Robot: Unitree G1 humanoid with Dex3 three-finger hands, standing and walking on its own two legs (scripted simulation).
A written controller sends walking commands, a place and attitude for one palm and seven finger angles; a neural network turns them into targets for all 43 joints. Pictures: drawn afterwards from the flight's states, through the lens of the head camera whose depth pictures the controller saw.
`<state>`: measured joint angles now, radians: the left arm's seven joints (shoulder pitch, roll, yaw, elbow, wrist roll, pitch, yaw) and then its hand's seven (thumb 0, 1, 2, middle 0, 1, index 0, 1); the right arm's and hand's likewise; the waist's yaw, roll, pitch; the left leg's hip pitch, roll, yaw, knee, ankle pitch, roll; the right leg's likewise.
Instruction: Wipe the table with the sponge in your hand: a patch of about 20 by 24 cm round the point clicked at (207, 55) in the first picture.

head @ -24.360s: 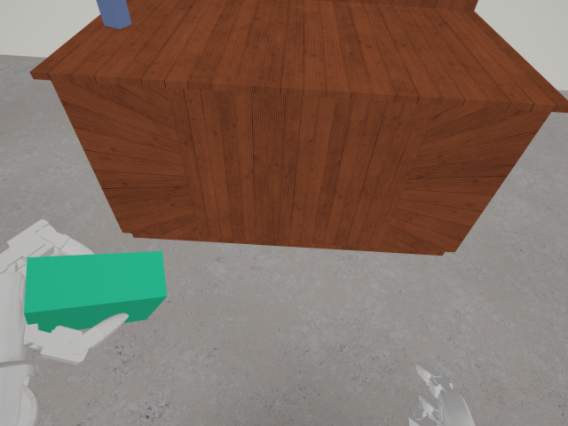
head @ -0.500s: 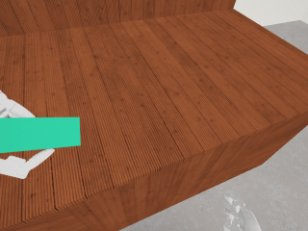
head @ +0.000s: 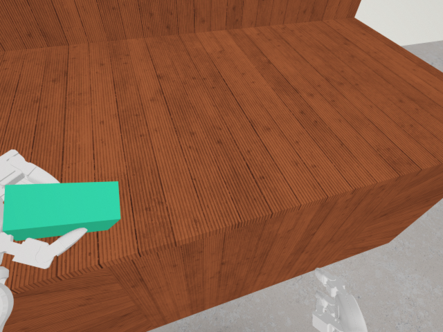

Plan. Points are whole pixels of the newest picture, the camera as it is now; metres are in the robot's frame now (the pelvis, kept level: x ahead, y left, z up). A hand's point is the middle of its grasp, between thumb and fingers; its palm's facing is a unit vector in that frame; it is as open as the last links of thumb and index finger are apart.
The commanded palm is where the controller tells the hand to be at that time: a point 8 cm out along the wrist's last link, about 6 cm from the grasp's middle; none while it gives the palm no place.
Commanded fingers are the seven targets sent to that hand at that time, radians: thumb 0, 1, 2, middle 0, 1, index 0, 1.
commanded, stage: come to a stop and stand still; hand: left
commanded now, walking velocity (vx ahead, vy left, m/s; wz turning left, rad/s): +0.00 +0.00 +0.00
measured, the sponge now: (82, 210) +0.24 +0.22 +0.15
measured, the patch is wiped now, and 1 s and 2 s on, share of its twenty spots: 0.00 0.00 0.00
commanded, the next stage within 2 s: look again from close up in 0.30 s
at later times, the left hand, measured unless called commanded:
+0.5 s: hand (48, 224) +0.21 +0.24 +0.17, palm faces +0.37 -0.87 -0.33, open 9.4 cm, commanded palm +0.15 +0.27 +0.18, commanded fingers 0.00 0.10 1.30 -1.20 -1.60 -1.20 -1.60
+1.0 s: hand (56, 204) +0.23 +0.24 +0.17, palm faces +0.30 -0.80 -0.52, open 9.4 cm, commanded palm +0.16 +0.28 +0.20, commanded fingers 0.00 0.10 1.30 -1.20 -1.60 -1.20 -1.60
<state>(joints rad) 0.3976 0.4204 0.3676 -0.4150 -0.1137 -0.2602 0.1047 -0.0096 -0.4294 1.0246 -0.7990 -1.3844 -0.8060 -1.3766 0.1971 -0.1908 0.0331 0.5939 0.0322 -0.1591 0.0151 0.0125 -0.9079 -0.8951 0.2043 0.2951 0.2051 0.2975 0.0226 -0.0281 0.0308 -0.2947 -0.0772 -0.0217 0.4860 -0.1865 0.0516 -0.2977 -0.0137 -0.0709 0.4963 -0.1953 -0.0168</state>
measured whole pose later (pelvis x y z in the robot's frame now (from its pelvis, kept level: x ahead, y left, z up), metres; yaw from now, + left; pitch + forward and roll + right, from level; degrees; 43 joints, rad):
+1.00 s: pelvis +0.01 +0.00 -0.01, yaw -2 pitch -3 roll +0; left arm 0.35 0.45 0.35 -0.44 -0.03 0.13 0.00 -0.01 -0.43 1.03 -0.79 -1.39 -0.80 -1.39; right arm 0.14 -0.25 0.08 0.58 0.03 -0.09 0.00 0.02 -0.91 -0.90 0.21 0.30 0.21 0.30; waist 0.04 0.05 -0.01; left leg -0.25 -0.05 0.03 0.56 -0.25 0.05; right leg -0.27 0.01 -0.02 0.58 -0.25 -0.03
